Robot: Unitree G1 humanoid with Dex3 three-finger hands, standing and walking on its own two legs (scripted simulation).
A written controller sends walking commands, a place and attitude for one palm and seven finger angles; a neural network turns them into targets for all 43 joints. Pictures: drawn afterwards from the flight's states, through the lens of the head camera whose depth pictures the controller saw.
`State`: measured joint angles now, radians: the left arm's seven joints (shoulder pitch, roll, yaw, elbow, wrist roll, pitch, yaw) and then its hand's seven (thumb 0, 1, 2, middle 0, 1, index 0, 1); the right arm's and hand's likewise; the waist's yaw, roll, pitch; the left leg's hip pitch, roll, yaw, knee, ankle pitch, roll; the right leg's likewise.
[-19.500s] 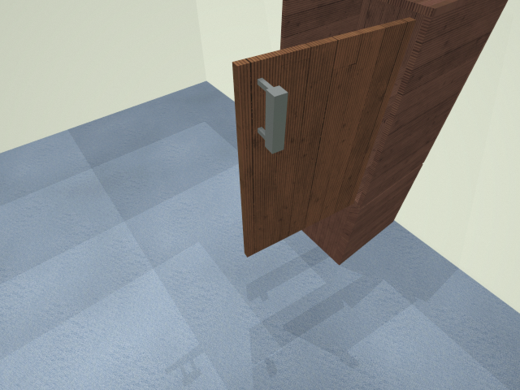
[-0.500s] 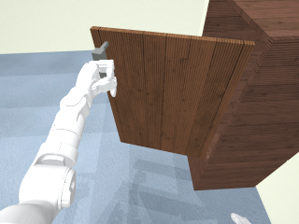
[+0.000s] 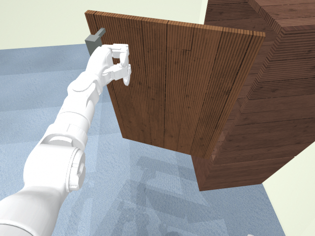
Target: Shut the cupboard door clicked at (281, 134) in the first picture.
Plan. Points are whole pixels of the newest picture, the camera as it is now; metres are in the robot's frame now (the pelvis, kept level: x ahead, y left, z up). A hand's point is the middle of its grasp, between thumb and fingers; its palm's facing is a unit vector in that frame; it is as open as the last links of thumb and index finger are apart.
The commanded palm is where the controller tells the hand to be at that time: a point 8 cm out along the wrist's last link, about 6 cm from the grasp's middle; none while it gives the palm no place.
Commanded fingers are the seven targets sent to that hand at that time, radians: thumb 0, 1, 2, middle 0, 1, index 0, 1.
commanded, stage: push the door shut along its arc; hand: left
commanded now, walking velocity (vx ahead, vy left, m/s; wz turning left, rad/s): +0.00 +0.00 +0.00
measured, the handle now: (102, 54) +0.55 +0.12 +0.17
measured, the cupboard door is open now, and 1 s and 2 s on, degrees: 67 55 53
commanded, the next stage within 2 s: pull the fist back off the door in 0.74 s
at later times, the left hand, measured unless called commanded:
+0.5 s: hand (137, 59) +0.51 +0.03 +0.18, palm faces -0.43 -0.90 -0.01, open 3.2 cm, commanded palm +0.53 +0.07 +0.17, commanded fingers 0.00 0.90 0.90 -1.30 -1.50 -1.30 -1.50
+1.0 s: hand (155, 47) +0.55 -0.02 +0.18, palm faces -0.14 -0.98 +0.12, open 3.1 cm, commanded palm +0.54 +0.03 +0.17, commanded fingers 0.00 0.90 0.90 -1.30 -1.50 -1.30 -1.50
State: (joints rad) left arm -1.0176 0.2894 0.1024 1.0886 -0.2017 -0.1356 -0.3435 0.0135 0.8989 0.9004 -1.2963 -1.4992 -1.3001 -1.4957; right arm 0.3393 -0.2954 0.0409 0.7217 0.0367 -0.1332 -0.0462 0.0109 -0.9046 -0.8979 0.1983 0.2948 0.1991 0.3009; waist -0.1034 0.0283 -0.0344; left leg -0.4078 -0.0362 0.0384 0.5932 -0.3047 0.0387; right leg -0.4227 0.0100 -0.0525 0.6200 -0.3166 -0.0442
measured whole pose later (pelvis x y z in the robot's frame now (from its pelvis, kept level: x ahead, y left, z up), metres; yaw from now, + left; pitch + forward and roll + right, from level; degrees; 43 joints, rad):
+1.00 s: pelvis +0.00 -0.01 -0.01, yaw +0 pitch +17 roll +0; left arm -1.39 0.23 0.25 1.34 -0.15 -0.11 0.03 0.01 0.91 0.96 -1.30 -1.50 -1.30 -1.50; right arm 0.40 -0.29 0.01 0.77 -0.02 -0.15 0.02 0.01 -0.91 -0.90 0.20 0.29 0.20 0.30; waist -0.19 0.05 -0.07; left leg -0.67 -0.01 0.02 0.71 -0.34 0.02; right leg -0.66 0.04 -0.07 0.70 -0.34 -0.06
